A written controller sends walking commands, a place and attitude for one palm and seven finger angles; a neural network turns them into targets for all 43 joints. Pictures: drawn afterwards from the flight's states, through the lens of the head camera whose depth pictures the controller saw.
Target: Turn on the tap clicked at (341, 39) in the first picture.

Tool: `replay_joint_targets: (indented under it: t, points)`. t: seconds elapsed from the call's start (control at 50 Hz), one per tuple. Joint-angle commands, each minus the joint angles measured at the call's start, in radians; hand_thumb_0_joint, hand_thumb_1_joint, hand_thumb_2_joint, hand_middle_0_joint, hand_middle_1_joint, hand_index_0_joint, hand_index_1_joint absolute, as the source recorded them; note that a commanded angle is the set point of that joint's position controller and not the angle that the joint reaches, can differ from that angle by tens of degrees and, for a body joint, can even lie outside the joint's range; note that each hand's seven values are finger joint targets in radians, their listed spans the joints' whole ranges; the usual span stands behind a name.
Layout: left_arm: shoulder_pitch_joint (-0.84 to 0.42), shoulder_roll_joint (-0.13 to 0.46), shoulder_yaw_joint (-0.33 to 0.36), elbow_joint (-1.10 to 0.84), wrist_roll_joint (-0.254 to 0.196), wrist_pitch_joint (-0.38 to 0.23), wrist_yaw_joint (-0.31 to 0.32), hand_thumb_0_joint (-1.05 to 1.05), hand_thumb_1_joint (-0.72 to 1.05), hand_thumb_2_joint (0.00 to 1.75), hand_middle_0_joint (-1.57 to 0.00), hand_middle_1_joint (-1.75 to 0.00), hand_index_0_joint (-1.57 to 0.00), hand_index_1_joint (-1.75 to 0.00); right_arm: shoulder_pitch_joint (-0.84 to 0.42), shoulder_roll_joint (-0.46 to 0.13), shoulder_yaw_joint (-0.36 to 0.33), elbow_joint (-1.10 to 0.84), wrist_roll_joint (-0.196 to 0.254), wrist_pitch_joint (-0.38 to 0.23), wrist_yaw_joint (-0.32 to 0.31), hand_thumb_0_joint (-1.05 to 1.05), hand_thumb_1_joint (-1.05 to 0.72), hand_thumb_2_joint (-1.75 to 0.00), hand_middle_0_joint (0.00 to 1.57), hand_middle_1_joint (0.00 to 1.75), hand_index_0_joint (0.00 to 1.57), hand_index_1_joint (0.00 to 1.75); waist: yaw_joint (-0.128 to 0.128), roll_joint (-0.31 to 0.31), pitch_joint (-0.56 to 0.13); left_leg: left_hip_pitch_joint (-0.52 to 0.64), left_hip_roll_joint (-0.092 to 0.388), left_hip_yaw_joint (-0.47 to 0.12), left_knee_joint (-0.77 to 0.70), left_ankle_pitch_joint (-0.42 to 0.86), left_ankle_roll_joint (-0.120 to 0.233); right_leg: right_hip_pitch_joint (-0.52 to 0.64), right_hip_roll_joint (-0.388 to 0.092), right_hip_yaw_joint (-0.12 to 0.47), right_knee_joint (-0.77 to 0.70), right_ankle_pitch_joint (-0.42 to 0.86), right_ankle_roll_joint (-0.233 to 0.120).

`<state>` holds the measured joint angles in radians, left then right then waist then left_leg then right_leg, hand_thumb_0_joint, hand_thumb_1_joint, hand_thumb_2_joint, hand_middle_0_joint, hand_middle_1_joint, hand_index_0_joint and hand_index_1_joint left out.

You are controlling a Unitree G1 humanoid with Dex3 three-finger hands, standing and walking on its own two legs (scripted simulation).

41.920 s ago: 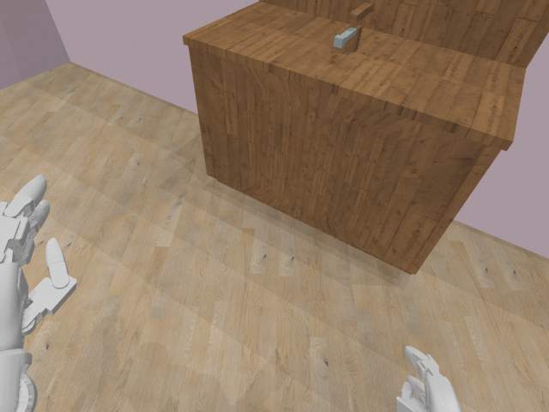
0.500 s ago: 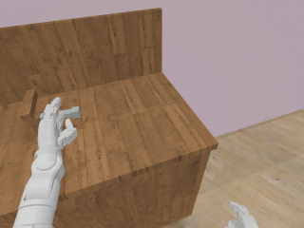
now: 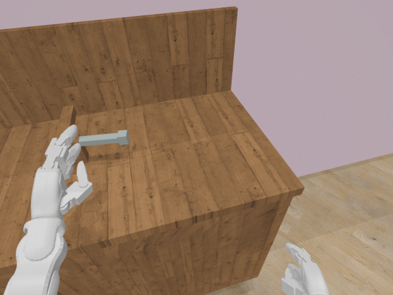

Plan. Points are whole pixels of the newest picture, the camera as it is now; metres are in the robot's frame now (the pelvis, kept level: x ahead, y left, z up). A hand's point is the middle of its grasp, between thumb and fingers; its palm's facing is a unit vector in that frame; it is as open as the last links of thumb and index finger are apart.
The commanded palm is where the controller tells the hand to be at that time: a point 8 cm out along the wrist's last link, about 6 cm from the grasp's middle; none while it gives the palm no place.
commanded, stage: draw the hand back beside the body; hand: left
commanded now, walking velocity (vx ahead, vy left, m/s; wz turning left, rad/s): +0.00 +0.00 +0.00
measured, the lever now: (123, 137) +0.48 +0.25 +0.06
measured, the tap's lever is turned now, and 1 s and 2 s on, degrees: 81 81 81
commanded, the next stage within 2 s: step back with the hand held close in 0.64 s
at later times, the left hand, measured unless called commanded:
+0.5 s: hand (53, 205) +0.20 +0.26 +0.15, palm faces +0.42 -0.85 -0.33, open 7.4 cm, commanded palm +0.17 +0.29 +0.16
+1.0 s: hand (59, 203) +0.20 +0.24 +0.16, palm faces +0.37 -0.85 -0.38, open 7.4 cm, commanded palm +0.15 +0.29 +0.17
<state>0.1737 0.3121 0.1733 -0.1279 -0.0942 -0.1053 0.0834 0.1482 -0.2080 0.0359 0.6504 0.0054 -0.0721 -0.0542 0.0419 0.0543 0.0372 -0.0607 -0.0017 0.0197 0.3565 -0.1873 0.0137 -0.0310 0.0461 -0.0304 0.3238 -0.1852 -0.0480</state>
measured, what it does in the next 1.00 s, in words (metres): stands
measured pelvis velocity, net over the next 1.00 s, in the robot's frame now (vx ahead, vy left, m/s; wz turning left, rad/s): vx -0.01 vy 0.01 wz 0.00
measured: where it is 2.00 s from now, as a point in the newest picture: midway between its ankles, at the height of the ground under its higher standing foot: outside the picture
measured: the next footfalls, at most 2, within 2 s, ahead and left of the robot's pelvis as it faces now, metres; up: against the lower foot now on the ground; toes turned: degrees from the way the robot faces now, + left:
right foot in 1.44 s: -0.03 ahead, -0.09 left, +0.00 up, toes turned +4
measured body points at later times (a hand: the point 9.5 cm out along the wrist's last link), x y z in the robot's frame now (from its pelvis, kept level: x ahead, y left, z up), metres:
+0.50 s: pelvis +0.01 +0.01 +0.00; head -0.01 -0.01 +0.45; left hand +0.17 +0.30 +0.17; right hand +0.22 -0.20 -0.08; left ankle +0.01 +0.11 -0.75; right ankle +0.00 -0.09 -0.75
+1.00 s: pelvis -0.01 +0.01 -0.01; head -0.01 -0.02 +0.44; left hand +0.18 +0.29 +0.18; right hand +0.19 -0.22 -0.09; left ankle +0.01 +0.11 -0.75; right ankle +0.00 -0.09 -0.75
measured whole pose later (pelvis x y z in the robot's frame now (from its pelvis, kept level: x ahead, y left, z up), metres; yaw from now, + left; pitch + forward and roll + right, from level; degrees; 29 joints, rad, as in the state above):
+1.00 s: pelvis -0.01 +0.01 -0.01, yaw +0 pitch -1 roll -1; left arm 0.43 0.34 0.31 -0.40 -0.09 -0.13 0.10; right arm 0.14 -0.24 0.01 0.58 0.00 -0.03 -0.07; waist 0.03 0.07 0.02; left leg -0.22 0.00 0.02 0.45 -0.21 0.02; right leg -0.19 0.04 -0.03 0.41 -0.20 -0.03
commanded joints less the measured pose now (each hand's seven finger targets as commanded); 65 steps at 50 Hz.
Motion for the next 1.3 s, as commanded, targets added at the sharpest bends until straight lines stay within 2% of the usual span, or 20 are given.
replay_joint_targets:
  t: [0.0, 0.08, 0.2, 0.28, 0.34, 0.46, 0.54, 0.66, 0.72, 0.74, 0.76, 0.78, 0.82, 0.9, 1.04, 1.06, 1.14, 1.2, 1.26, 1.28]
  points:
    - [-0.161, 0.168, 0.106, -0.277, 0.006, -0.067, 0.01, 0.0, 0.9, 0.9, -0.19, -0.28, -0.19, -0.28, -0.152, -0.113, -0.039, -0.164, 0.0, -0.051, -0.003, 0.0, -0.9, -0.9, 0.2, 0.3, 0.2, 0.3, 0.01, 0.019, -0.093, 0.035, 0.036, -0.051, -0.044, 0.089, 0.016, -0.046, -0.049, 0.04, -0.066, 0.086, 0.003]
    - [-0.093, 0.134, 0.076, -0.332, 0.011, -0.064, 0.01, 0.0, 0.9, 0.9, -0.2, -0.29, -0.2, -0.29, -0.15, -0.125, -0.043, -0.165, -0.002, -0.058, 0.002, 0.0, -0.9, -0.9, 0.2, 0.3, 0.2, 0.3, 0.009, 0.02, -0.101, 0.052, 0.04, -0.062, -0.041, 0.123, 0.013, -0.048, -0.043, 0.035, -0.052, 0.107, -0.001]
    - [0.023, 0.192, 0.153, -0.41, 0.01, -0.063, 0.02, 0.0, 0.9, 0.9, -0.2, -0.3, -0.2, -0.3, -0.143, -0.126, -0.049, -0.167, -0.009, -0.062, 0.001, 0.0, -0.9, -0.9, 0.2, 0.3, 0.2, 0.3, 0.023, -0.041, -0.108, 0.027, 0.042, -0.072, -0.032, 0.153, 0.012, -0.027, -0.047, 0.03, -0.037, 0.123, 0.001]
    - [0.101, 0.201, 0.189, -0.463, 0.014, -0.06, 0.024, 0.0, 0.9, 0.9, -0.2, -0.3, -0.2, -0.3, -0.135, -0.122, -0.047, -0.163, -0.011, -0.062, 0.004, 0.0, -0.9, -0.9, 0.2, 0.3, 0.2, 0.3, 0.031, 0.067, -0.109, 0.015, 0.039, -0.07, -0.015, 0.203, 0.001, -0.013, -0.05, 0.031, -0.026, 0.162, -0.008]
    - [0.159, 0.199, 0.193, -0.496, 0.009, -0.052, 0.021, 0.0, 0.9, 0.9, -0.2, -0.3, -0.2, -0.3, -0.131, -0.121, -0.048, -0.171, -0.011, -0.067, 0.009, 0.0, -0.9, -0.9, 0.2, 0.3, 0.2, 0.3, 0.031, 0.054, -0.094, 0.003, 0.046, -0.076, -0.009, 0.21, -0.003, -0.019, -0.053, 0.027, -0.019, 0.163, -0.005]
    - [0.084, 0.173, 0.16, -0.463, 0.013, -0.045, 0.026, 0.0, 0.9, 0.9, -0.2, -0.3, -0.2, -0.3, -0.142, -0.128, -0.049, -0.164, -0.009, -0.07, -0.004, 0.0, -0.9, -0.9, 0.2, 0.3, 0.2, 0.3, 0.013, -0.003, -0.057, 0.007, 0.042, -0.078, -0.012, 0.132, 0.009, -0.069, -0.05, 0.029, -0.028, 0.097, 0.001]
    - [0.105, 0.183, 0.173, -0.446, 0.011, -0.046, 0.027, 0.0, 0.9, 0.9, -0.2, -0.3, -0.2, -0.3, -0.139, -0.126, -0.054, -0.165, -0.01, -0.069, -0.009, 0.0, -0.9, -0.9, 0.2, 0.3, 0.2, 0.3, 0.023, -0.047, -0.098, 0.012, 0.037, -0.074, 0.001, 0.141, 0.018, -0.048, -0.055, 0.032, -0.024, 0.12, 0.005]
    - [0.111, 0.206, 0.191, -0.499, 0.014, -0.052, 0.032, 0.0, 0.9, 0.9, -0.2, -0.3, -0.2, -0.3, -0.149, -0.121, -0.044, -0.163, -0.013, -0.073, -0.007, 0.0, -0.9, -0.9, 0.2, 0.3, 0.2, 0.3, 0.029, 0.043, -0.1, 0.004, 0.029, -0.073, 0.001, 0.145, 0.013, -0.033, -0.059, 0.035, -0.026, 0.126, -0.002]
    - [0.137, 0.198, 0.189, -0.475, 0.014, -0.052, 0.035, 0.0, 0.9, 0.9, -0.2, -0.3, -0.2, -0.3, -0.139, -0.119, -0.048, -0.159, -0.013, -0.075, -0.007, 0.0, -0.9, -0.9, 0.2, 0.3, 0.2, 0.3, 0.029, 0.019, -0.102, 0.005, 0.032, -0.068, 0.012, 0.165, 0.014, -0.033, -0.058, 0.032, -0.024, 0.154, -0.001]
    - [0.075, 0.232, 0.21, -0.533, 0.011, -0.057, 0.037, 0.0, 0.9, 0.9, -0.2, -0.3, -0.2, -0.3, -0.143, -0.119, -0.048, -0.166, -0.012, -0.078, -0.007, 0.0, -0.9, -0.9, 0.2, 0.3, 0.2, 0.3, 0.029, 0.023, -0.12, 0.008, 0.031, -0.068, 0.013, 0.166, 0.016, -0.023, -0.064, 0.038, -0.023, 0.164, 0.001]
    - [-0.131, 0.378, 0.355, -0.603, 0.002, -0.103, 0.053, 0.0, 0.9, 0.9, -0.2, -0.3, -0.2, -0.3, -0.145, -0.107, -0.028, -0.241, 0.007, -0.064, -0.017, 0.0, -0.9, -0.9, 0.2, 0.3, 0.2, 0.3, 0.004, 0.051, -0.01, -0.055, 0.048, -0.1, 0.051, 0.095, 0.023, -0.14, -0.117, 0.151, -0.046, 0.251, 0.004]
    - [-0.029, 0.314, 0.321, -0.522, 0.007, -0.115, 0.048, 0.0, 0.9, 0.9, -0.2, -0.3, -0.2, -0.3, -0.129, -0.104, -0.033, -0.18, -0.007, -0.052, -0.024, 0.0, -0.9, -0.9, 0.2, 0.3, 0.2, 0.3, 0.0, -0.03, -0.056, -0.055, 0.052, -0.104, 0.079, 0.104, 0.028, -0.141, -0.144, 0.146, -0.038, 0.336, 0.008]
    - [0.138, 0.215, 0.25, -0.411, 0.012, -0.089, 0.031, 0.0, 0.9, 0.9, -0.2, -0.3, -0.2, -0.3, -0.106, -0.116, -0.046, -0.191, -0.006, -0.029, -0.02, 0.0, -0.9, -0.9, 0.2, 0.3, 0.2, 0.3, -0.009, -0.097, -0.094, -0.031, 0.064, -0.101, 0.108, 0.181, 0.03, -0.15, -0.161, 0.143, -0.006, 0.42, 0.021]
    - [0.249, 0.16, 0.198, -0.42, 0.013, -0.082, 0.02, 0.0, 0.9, 0.9, -0.2, -0.3, -0.2, -0.3, -0.095, -0.13, -0.058, -0.228, 0.001, -0.003, -0.019, 0.0, -0.9, -0.9, 0.2, 0.3, 0.2, 0.3, -0.005, 0.003, -0.183, -0.026, 0.098, -0.093, 0.101, 0.294, 0.03, -0.149, -0.154, 0.11, 0.048, 0.372, 0.034]
    - [0.263, 0.264, 0.284, -0.539, 0.015, -0.09, 0.048, 0.0, 0.9, 0.9, -0.2, -0.3, -0.2, -0.3, -0.099, -0.125, -0.066, -0.261, 0.007, 0.013, -0.036, 0.0, -0.9, -0.9, 0.2, 0.3, 0.2, 0.3, -0.012, -0.129, -0.171, -0.122, 0.078, -0.105, 0.142, 0.07, 0.022, -0.243, -0.19, 0.154, 0.014, 0.173, 0.012]
    - [0.229, 0.302, 0.307, -0.591, 0.02, -0.099, 0.056, 0.0, 0.9, 0.9, -0.2, -0.3, -0.2, -0.3, -0.107, -0.127, -0.066, -0.258, 0.003, 0.01, -0.04, 0.0, -0.9, -0.9, 0.2, 0.3, 0.2, 0.3, -0.015, -0.082, -0.17, -0.124, 0.074, -0.105, 0.145, 0.03, 0.022, -0.268, -0.201, 0.168, 0.014, 0.136, -0.001]
    - [0.257, 0.274, 0.289, -0.612, 0.024, -0.112, 0.078, 0.0, 0.9, 0.9, -0.2, -0.3, -0.2, -0.3, -0.083, -0.131, -0.068, -0.249, 0.006, -0.013, -0.045, 0.0, -0.9, -0.9, 0.2, 0.3, 0.2, 0.3, -0.022, -0.003, -0.126, -0.175, 0.079, -0.142, 0.151, -0.157, 0.027, -0.355, -0.192, 0.172, 0.012, -0.065, -0.01]
    - [0.269, 0.254, 0.283, -0.621, 0.036, -0.113, 0.087, 0.0, 0.9, 0.9, -0.2, -0.3, -0.2, -0.3, -0.077, -0.146, -0.068, -0.254, 0.001, -0.027, -0.05, 0.0, -0.9, -0.9, 0.2, 0.3, 0.2, 0.3, -0.023, 0.082, -0.107, -0.282, 0.133, -0.225, 0.006, -0.306, 0.045, -0.312, -0.11, 0.106, 0.089, -0.176, 0.025]
    - [0.265, 0.231, 0.285, -0.598, 0.06, -0.11, 0.091, 0.0, 0.9, 0.9, -0.2, -0.3, -0.2, -0.3, -0.082, -0.157, -0.071, -0.252, -0.001, -0.038, -0.053, 0.0, -0.9, -0.9, 0.2, 0.3, 0.2, 0.3, -0.019, 0.184, -0.119, -0.465, 0.204, -0.336, -0.17, -0.514, 0.083, -0.136, -0.029, 0.06, 0.277, -0.131, 0.054]
    - [0.248, 0.219, 0.281, -0.595, 0.069, -0.112, 0.091, 0.0, 0.9, 0.9, -0.2, -0.3, -0.2, -0.3, -0.065, -0.152, -0.072, -0.244, -0.005, -0.041, -0.053, 0.0, -0.9, -0.9, 0.2, 0.3, 0.2, 0.3, -0.02, 0.169, -0.124, -0.5, 0.224, -0.36, -0.202, -0.538, 0.093, -0.101, -0.011, 0.055, 0.351, -0.119, 0.06]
